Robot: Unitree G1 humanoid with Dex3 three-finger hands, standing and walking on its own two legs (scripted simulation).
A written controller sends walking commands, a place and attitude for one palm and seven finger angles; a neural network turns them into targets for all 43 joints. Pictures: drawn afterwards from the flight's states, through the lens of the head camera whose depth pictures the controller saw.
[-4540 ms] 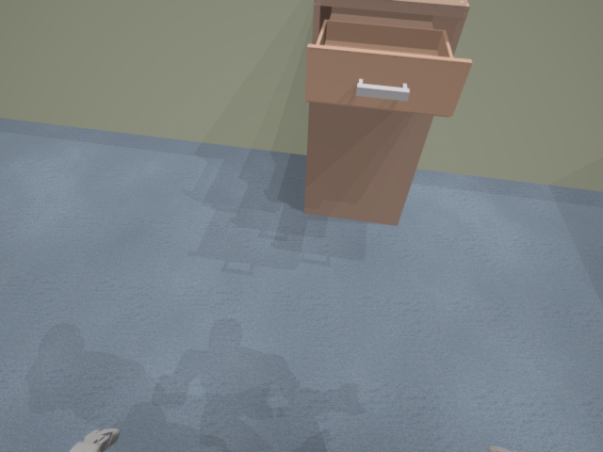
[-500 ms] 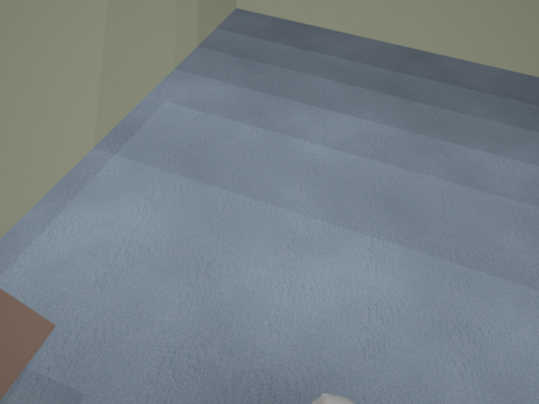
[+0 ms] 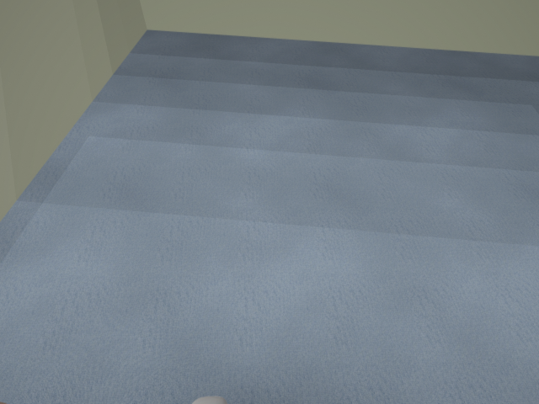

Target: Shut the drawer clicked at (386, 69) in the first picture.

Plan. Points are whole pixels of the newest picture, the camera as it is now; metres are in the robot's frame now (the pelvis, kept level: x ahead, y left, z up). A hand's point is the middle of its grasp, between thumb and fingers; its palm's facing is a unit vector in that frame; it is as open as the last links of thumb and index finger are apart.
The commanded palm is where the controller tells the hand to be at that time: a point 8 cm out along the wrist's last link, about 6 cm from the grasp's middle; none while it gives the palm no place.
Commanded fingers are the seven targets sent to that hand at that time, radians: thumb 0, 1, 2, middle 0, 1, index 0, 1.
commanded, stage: walk to a spot facing it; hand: left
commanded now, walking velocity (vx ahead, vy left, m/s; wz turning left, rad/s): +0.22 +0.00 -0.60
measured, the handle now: out of the picture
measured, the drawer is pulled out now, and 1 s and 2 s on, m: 0.30 0.30 0.30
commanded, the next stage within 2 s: turn to face it in 0.54 s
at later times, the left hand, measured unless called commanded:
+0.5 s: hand (174, 357) +0.22 +0.20 -0.18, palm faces -0.29 -0.95 -0.16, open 7.4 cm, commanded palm none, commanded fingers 0.00 0.90 0.90 -0.20 -0.30 -0.20 -0.30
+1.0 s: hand (230, 312) +0.30 +0.10 -0.16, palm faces -0.29 -0.94 -0.18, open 7.3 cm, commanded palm none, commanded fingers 0.00 0.90 0.90 -0.20 -0.30 -0.20 -0.30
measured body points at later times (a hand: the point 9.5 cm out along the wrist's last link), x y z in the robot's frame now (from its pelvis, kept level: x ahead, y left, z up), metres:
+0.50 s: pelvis +0.08 +0.03 +0.00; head +0.14 +0.05 +0.44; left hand +0.23 +0.25 -0.17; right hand -0.02 -0.18 -0.14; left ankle +0.03 +0.12 -0.74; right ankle +0.09 -0.11 -0.68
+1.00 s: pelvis +0.14 -0.02 -0.01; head +0.15 -0.02 +0.44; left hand +0.32 +0.15 -0.14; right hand +0.09 -0.24 -0.16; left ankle +0.19 +0.11 -0.70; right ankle +0.12 -0.09 -0.74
